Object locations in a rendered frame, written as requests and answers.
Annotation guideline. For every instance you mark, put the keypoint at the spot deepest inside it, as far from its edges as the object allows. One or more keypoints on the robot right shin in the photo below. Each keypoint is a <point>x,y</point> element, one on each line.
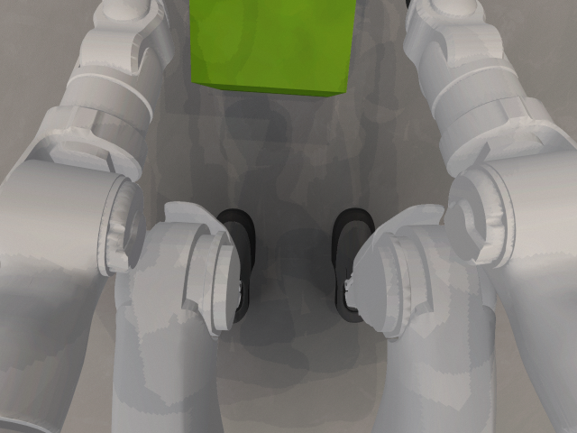
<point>428,214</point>

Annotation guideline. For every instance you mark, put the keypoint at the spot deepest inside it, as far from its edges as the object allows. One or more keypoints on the robot right forearm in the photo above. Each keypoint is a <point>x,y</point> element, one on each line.
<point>473,92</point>

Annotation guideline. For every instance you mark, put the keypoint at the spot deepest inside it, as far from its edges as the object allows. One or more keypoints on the robot right upper arm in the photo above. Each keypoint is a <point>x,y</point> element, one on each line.
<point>517,219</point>

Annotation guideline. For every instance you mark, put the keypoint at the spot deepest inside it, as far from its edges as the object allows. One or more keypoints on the robot left forearm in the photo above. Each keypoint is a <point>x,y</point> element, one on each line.
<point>104,115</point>

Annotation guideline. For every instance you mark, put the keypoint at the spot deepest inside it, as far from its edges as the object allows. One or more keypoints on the left robot foot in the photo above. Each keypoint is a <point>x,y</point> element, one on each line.
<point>241,228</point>

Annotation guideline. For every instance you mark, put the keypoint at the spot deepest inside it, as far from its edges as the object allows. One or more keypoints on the carton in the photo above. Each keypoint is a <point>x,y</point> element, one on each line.
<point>291,47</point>

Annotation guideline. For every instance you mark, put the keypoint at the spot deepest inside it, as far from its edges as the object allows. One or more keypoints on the robot left upper arm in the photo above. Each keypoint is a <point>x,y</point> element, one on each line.
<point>63,231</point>

